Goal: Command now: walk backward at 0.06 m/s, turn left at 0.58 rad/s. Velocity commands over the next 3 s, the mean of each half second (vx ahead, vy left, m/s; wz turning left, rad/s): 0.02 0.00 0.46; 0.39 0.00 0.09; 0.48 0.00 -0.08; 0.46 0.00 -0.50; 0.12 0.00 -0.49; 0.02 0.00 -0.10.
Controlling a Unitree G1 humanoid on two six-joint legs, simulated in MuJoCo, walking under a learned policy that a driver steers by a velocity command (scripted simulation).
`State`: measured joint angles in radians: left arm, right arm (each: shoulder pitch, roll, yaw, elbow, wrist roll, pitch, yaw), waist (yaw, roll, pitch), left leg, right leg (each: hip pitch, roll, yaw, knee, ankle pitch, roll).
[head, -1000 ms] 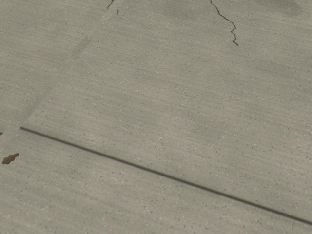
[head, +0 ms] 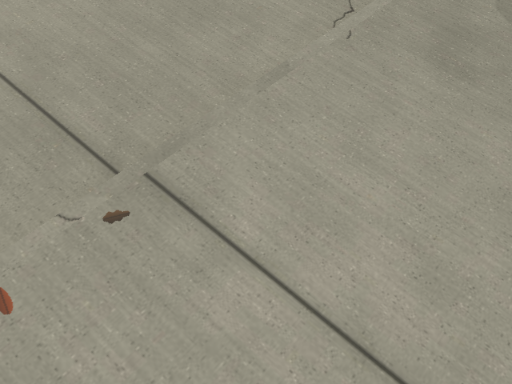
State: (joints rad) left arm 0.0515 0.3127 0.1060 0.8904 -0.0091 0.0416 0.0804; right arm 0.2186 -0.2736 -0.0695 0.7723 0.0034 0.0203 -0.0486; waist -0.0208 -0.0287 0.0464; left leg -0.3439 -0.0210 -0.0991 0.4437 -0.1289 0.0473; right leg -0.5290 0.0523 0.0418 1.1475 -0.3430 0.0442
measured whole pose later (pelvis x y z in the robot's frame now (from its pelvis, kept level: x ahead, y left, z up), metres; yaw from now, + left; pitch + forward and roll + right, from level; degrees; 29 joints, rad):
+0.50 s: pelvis -0.04 -0.02 +0.01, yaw +14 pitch +1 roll +2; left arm 0.29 0.25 0.05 0.91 -0.01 -0.04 0.04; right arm 0.23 -0.32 -0.10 0.79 0.01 0.02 -0.03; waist 0.04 0.03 -0.01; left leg -0.46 -0.04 -0.10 0.96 -0.29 -0.06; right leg -0.10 -0.03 0.00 0.33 -0.25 -0.02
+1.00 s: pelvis +0.09 +0.07 +0.00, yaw +14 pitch +2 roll +1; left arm 0.09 0.30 0.04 0.79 -0.01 -0.09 -0.04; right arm 0.42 -0.25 -0.05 0.84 0.01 -0.07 0.00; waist -0.07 -0.05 0.02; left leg 0.07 -0.05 0.01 0.17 -0.27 0.04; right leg -0.68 -0.10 0.00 0.67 0.05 0.00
